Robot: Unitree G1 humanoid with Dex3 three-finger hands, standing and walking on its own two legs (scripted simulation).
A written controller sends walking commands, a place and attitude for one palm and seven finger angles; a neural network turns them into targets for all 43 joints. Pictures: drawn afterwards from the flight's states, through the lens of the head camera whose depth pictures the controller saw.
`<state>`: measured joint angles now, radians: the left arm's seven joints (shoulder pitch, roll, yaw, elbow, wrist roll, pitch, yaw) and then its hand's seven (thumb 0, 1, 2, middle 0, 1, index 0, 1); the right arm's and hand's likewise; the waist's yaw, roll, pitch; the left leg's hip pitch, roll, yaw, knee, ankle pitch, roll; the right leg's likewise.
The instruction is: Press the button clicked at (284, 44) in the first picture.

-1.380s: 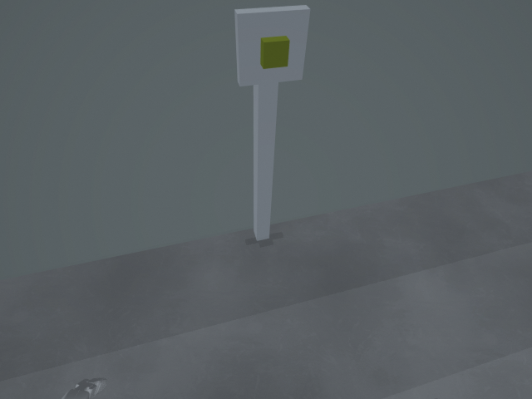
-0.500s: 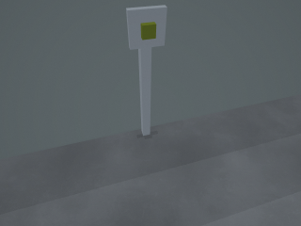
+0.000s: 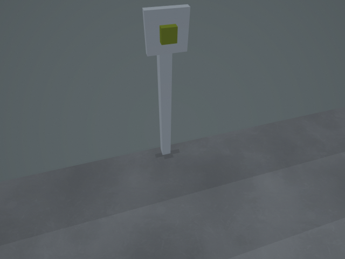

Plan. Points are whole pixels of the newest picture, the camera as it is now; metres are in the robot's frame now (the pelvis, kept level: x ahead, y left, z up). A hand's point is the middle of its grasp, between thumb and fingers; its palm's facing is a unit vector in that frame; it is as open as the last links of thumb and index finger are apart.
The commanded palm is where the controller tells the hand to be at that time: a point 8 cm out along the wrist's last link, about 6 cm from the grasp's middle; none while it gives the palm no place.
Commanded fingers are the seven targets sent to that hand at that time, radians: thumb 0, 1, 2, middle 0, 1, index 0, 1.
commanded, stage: look at it before walking up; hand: left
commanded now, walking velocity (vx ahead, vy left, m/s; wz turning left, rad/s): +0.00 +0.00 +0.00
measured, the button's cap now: (168, 34) +0.89 +0.07 +0.11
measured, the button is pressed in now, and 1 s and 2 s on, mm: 0 0 0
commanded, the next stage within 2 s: walk to a spot facing it in 0.16 s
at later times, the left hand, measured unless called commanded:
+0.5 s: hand out of the picture +0.07 +0.23 -0.17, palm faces -0.08 -0.95 -0.31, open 7.4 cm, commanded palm none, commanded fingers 0.00 0.90 0.90 -0.20 -0.30 -0.20 -0.30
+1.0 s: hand out of the picture +0.06 +0.16 -0.17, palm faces -0.28 -0.93 -0.25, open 7.4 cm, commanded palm none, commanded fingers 0.00 0.90 0.90 -0.20 -0.30 -0.20 -0.30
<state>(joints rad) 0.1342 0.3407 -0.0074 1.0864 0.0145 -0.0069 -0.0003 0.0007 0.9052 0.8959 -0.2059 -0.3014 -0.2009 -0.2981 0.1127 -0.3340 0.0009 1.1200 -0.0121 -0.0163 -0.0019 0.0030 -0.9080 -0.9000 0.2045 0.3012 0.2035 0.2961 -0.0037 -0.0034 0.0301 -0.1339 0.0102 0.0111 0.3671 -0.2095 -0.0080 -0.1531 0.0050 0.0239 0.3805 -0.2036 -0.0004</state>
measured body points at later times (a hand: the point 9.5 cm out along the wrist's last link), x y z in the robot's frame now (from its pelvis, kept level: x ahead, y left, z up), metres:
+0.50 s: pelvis -0.01 +0.00 -0.01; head +0.01 +0.00 +0.44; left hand +0.07 +0.28 -0.15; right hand +0.07 -0.28 -0.14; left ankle -0.01 +0.12 -0.75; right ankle +0.00 -0.12 -0.75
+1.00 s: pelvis -0.04 -0.02 +0.00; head +0.00 -0.04 +0.44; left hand +0.08 +0.21 -0.15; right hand -0.02 -0.30 -0.15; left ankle +0.00 +0.14 -0.68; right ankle -0.02 -0.11 -0.75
